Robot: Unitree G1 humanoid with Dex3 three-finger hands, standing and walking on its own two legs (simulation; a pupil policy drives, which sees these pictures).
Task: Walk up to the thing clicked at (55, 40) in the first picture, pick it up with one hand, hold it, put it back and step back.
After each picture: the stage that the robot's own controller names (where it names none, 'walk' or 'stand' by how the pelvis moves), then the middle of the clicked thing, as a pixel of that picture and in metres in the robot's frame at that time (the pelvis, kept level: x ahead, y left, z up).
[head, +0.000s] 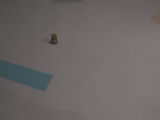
stand; (54, 39) +1.40 +0.35 -0.72
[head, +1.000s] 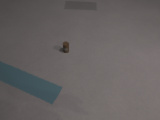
walk; (65, 47) +1.28 +0.16 -0.70
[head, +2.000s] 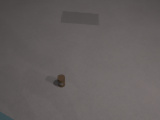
walk; (61, 81) +0.79 +0.15 -0.71
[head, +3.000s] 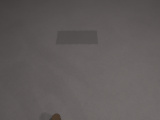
walk; out of the picture +0.48 +0.22 -0.71
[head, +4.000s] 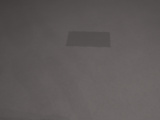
stand; out of the picture +0.37 +0.19 -0.70
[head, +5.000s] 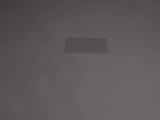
stand; out of the picture +0.35 +0.18 -0.72
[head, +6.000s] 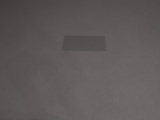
stand; out of the picture +0.35 +0.19 -0.72
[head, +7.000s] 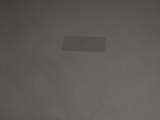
stand; out of the picture +0.35 +0.20 -0.73
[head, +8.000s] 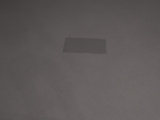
stand; out of the picture +0.35 +0.19 -0.73
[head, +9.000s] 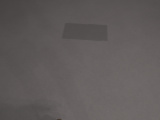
go down; out of the picture +0.36 +0.19 -0.72
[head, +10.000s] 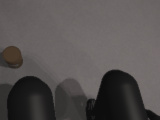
go down; (13, 58) +0.44 +0.23 -0.28
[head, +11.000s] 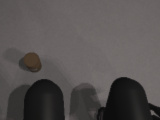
close in; (33, 63) +0.43 +0.22 -0.31
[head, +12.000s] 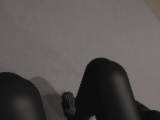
close in; out of the picture +0.42 +0.26 -0.22
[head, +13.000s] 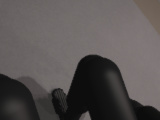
close; out of the picture +0.42 +0.27 -0.22
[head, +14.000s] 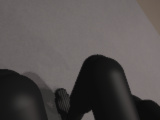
lift; out of the picture +0.39 +0.25 -0.22
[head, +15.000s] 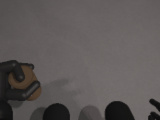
lift; (26, 84) +0.32 +0.19 -0.02
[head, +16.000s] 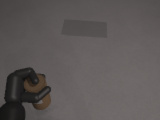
hold; (38, 92) +0.31 +0.17 -0.01
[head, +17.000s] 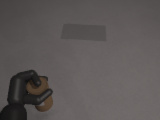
hold; (40, 94) +0.31 +0.17 -0.02
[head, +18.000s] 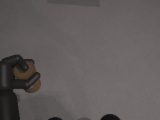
crouch; (28, 77) +0.37 +0.19 -0.07
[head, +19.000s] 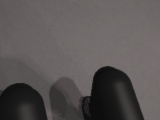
lower; out of the picture +0.48 +0.28 -0.12
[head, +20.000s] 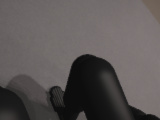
lower; out of the picture +0.44 +0.29 -0.23
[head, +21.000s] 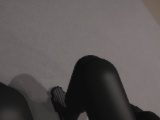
lower; out of the picture +0.44 +0.29 -0.23
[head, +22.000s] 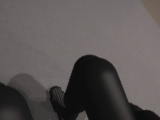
lower; out of the picture +0.44 +0.29 -0.23
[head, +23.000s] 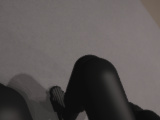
lower; out of the picture +0.44 +0.29 -0.23
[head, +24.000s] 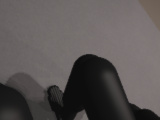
open; out of the picture +0.43 +0.28 -0.23
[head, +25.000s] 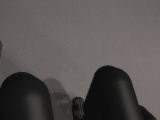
stand; out of the picture +0.44 +0.25 -0.25
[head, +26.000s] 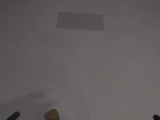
stand; (54, 116) +0.40 +0.18 -0.61
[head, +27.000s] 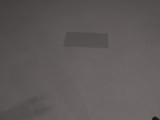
stand; out of the picture +0.39 +0.19 -0.67
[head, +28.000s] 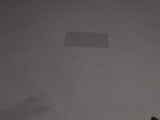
stand; out of the picture +0.39 +0.19 -0.67
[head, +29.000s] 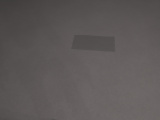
stand; out of the picture +0.41 +0.18 -0.72
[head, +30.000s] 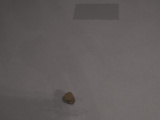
walk; (70, 98) +0.48 +0.21 -0.70
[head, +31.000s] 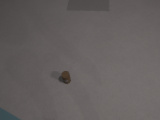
walk; (66, 77) +0.69 +0.17 -0.70
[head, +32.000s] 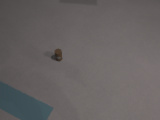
stand; (58, 55) +0.97 +0.22 -0.71
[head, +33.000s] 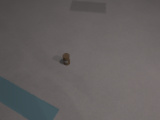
stand; (66, 59) +1.01 +0.18 -0.71
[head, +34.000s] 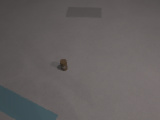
stand; (63, 64) +1.01 +0.21 -0.72
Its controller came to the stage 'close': yes
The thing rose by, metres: 0.71
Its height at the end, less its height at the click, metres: +0.00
